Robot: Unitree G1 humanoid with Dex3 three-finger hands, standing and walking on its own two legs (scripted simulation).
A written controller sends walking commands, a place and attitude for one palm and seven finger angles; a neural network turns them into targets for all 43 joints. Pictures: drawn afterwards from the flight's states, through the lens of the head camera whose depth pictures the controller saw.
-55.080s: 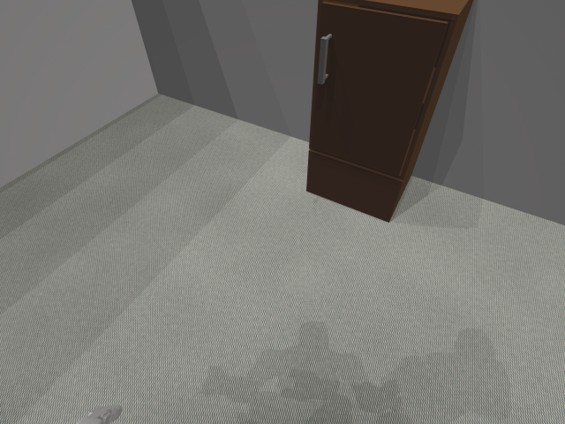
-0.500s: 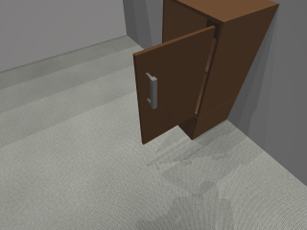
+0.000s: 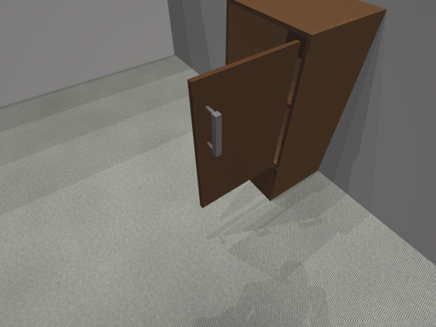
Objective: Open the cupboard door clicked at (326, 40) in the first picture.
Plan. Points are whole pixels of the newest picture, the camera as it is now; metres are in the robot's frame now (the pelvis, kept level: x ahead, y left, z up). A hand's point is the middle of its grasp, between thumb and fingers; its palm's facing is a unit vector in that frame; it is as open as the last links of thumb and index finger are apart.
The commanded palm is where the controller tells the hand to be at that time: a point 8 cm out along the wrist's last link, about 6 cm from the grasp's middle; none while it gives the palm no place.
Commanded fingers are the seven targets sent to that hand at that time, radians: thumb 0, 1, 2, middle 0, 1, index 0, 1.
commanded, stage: look to check the result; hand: left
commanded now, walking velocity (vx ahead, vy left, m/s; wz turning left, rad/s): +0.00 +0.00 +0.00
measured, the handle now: (212, 131) +0.65 +0.05 -0.05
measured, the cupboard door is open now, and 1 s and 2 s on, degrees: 91 91 91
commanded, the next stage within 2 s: stand and wait in 0.54 s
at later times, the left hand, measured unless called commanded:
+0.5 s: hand out of the picture +0.06 +0.20 -0.17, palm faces +0.00 -0.96 -0.26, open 7.4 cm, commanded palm none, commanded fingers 0.00 0.90 0.90 -0.20 -0.30 -0.20 -0.30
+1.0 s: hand out of the picture +0.09 +0.21 -0.16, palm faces -0.01 -0.96 -0.29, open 7.4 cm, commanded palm none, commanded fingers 0.00 0.90 0.90 -0.20 -0.30 -0.20 -0.30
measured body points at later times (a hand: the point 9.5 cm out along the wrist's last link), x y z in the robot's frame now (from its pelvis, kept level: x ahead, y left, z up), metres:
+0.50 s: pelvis +0.01 +0.00 +0.00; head +0.03 -0.01 +0.45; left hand +0.06 +0.25 -0.15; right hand +0.04 -0.25 -0.16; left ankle -0.01 +0.10 -0.74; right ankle +0.05 -0.09 -0.74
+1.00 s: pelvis +0.03 -0.01 +0.00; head +0.05 -0.02 +0.45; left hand +0.09 +0.26 -0.14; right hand +0.06 -0.27 -0.15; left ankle -0.01 +0.10 -0.74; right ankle +0.05 -0.09 -0.74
